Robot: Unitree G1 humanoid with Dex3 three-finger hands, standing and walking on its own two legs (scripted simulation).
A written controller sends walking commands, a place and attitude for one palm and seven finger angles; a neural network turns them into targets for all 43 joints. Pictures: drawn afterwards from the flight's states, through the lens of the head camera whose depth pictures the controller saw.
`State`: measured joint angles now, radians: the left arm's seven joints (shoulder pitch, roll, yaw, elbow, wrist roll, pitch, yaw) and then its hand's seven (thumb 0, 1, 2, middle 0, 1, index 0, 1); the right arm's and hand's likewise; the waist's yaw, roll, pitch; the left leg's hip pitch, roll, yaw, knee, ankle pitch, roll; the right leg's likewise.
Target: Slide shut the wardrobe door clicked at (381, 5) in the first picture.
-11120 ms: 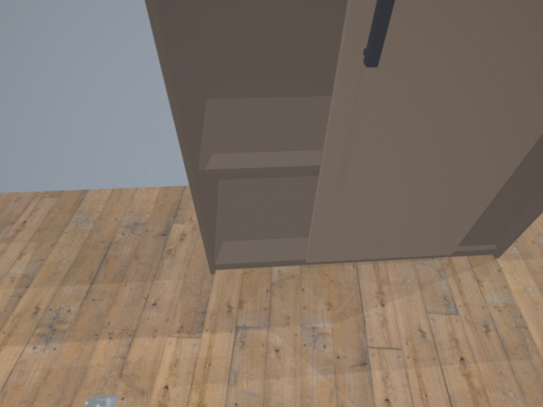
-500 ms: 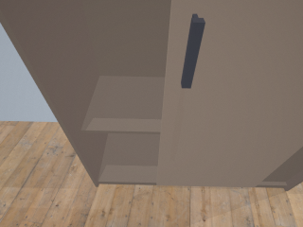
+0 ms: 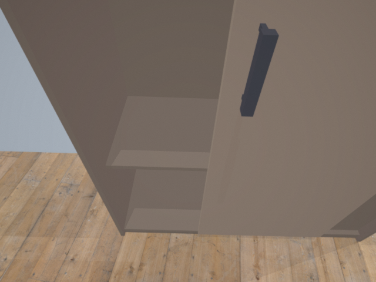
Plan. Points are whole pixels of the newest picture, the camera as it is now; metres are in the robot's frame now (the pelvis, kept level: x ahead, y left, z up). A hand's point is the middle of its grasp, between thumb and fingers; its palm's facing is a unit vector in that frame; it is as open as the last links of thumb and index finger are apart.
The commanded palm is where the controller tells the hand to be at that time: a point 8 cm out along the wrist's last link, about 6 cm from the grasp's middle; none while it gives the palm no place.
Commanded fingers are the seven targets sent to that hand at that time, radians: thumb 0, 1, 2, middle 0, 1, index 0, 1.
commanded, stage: come to a stop and stand still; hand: right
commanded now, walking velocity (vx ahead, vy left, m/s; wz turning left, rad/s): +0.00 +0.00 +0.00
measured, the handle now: (254, 72) +0.46 -0.09 +0.24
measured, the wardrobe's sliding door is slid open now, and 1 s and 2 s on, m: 0.39 0.39 0.39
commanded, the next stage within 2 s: look again from close up in 0.30 s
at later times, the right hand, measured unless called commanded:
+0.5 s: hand out of the picture -0.02 -0.14 -0.17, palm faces +0.03 +0.98 -0.20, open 7.4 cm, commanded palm none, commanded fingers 0.00 -0.90 -0.90 0.20 0.30 0.20 0.30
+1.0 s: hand out of the picture -0.03 -0.13 -0.17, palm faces +0.05 +0.98 -0.19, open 7.4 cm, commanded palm none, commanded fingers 0.00 -0.90 -0.90 0.20 0.30 0.20 0.30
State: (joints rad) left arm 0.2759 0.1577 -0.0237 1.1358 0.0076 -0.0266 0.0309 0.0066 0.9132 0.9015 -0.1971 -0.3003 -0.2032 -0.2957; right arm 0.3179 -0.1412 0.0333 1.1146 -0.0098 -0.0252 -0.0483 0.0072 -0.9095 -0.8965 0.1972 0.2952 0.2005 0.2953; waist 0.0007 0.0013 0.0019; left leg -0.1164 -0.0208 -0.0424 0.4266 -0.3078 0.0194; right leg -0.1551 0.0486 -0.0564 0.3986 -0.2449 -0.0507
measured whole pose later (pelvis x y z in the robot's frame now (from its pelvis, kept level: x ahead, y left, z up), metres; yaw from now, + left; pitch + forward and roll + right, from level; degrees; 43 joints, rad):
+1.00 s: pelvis +0.00 +0.03 +0.00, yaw -1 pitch +0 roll -1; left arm 0.31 0.14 -0.03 1.15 0.01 -0.01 0.04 0.01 0.91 0.90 -0.20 -0.30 -0.20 -0.30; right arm 0.36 -0.13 0.03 1.12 -0.01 -0.04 -0.05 0.01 -0.91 -0.90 0.20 0.30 0.20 0.30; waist 0.00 0.00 -0.01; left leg -0.08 -0.06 -0.01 0.38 -0.29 0.07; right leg -0.14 0.01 -0.02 0.38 -0.24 0.00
